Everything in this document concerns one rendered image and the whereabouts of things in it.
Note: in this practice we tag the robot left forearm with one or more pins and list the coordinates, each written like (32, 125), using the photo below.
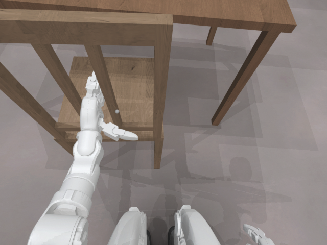
(74, 196)

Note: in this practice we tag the robot thigh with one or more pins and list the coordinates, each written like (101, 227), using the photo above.
(190, 225)
(131, 227)

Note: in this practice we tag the chair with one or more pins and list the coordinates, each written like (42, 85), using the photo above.
(134, 86)

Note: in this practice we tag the right robot thigh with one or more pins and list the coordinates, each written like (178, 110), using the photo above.
(190, 225)

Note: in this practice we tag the table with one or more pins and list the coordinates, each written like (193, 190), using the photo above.
(269, 16)

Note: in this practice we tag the robot left hand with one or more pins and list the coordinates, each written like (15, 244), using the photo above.
(91, 111)

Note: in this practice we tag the robot right hand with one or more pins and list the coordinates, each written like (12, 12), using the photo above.
(257, 235)

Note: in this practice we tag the left robot upper arm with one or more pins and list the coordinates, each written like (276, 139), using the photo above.
(58, 229)

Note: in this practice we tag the left robot thigh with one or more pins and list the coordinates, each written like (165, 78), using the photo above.
(131, 227)

